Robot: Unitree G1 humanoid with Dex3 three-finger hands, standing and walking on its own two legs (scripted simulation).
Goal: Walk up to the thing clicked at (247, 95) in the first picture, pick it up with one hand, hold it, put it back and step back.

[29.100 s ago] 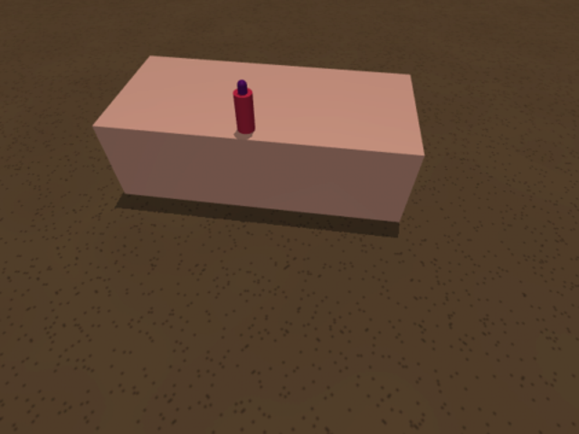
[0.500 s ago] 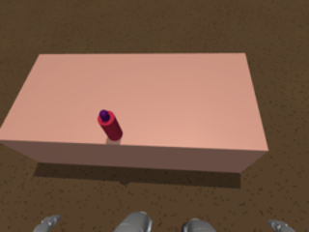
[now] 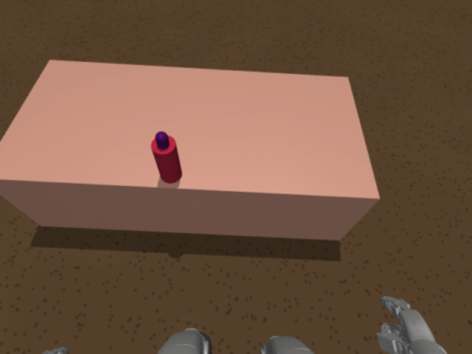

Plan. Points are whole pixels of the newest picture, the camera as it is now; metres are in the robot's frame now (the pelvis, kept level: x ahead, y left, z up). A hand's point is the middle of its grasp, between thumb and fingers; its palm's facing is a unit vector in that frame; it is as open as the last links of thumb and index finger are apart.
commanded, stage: step back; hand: left
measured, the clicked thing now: (166, 156) +0.65 +0.23 -0.27
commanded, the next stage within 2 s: none
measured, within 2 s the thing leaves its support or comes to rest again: neither
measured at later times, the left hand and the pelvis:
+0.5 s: hand out of the picture -0.01 +0.29 -0.14, palm faces +0.04 -0.91 -0.40, open 7.4 cm; pelvis -0.16 +0.02 -0.01, yaw +3 degrees
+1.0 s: hand out of the picture -0.25 +0.27 -0.13, palm faces -0.03 -0.91 -0.42, open 7.4 cm; pelvis -0.31 +0.00 +0.00, yaw -2 degrees
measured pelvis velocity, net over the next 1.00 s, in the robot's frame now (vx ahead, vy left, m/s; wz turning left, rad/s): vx -0.31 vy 0.00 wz -0.04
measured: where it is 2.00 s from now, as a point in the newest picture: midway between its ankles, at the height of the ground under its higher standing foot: outside the picture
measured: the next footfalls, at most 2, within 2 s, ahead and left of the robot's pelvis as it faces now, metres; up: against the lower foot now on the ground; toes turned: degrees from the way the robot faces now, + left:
right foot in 0.08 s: -0.01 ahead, -0.13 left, +0.00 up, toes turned +1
left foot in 0.44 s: -0.13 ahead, +0.13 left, +0.00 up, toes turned +0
